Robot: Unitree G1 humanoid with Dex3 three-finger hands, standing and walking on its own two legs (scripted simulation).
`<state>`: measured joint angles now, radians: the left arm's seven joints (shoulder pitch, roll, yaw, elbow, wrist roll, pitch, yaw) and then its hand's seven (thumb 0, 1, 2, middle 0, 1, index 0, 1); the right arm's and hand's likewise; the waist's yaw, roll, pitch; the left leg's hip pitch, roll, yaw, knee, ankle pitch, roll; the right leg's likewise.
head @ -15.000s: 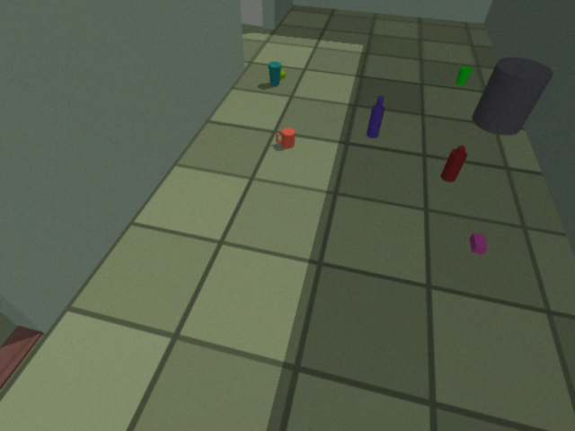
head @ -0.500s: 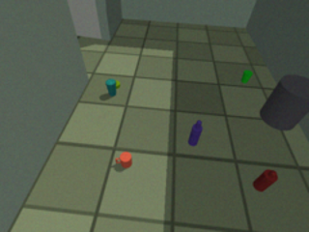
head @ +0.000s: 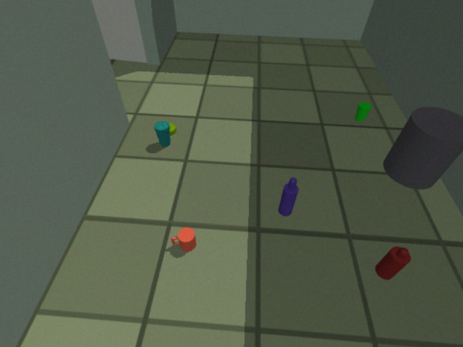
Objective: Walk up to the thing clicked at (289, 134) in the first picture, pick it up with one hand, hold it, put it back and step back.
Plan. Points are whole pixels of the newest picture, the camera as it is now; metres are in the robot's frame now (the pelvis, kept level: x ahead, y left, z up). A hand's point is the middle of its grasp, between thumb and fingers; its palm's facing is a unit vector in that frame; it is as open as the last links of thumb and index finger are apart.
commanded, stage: stand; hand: left
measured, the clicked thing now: (183, 239) +0.74 +0.22 -0.74
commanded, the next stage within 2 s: walk up in 0.56 s
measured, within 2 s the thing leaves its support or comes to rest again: neither
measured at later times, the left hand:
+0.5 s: hand out of the picture +0.07 +0.25 -0.16, palm faces -0.04 -0.94 -0.34, open 7.4 cm
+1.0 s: hand out of the picture +0.11 +0.31 -0.17, palm faces -0.03 -0.94 -0.33, open 7.4 cm
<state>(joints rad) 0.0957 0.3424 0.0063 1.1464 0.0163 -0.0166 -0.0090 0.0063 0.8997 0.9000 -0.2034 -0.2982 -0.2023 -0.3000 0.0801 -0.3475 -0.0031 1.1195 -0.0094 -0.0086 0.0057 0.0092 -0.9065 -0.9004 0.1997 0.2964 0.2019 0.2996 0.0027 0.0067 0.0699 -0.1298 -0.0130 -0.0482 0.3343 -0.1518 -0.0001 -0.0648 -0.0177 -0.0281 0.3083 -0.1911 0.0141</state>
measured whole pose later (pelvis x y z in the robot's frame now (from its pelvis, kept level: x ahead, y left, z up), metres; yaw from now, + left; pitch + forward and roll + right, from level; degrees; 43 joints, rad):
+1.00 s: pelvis +0.09 +0.03 -0.01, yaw +0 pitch -3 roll +1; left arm 0.31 0.44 0.07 0.98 0.02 0.00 -0.06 0.01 0.90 0.90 -0.20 -0.30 -0.20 -0.30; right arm 0.30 -0.38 -0.07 0.92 -0.03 -0.08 0.03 0.01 -0.91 -0.90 0.20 0.30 0.20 0.30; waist -0.01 -0.07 0.08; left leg -0.16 0.00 0.06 0.46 -0.24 0.03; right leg -0.41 -0.01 0.07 0.95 -0.37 -0.03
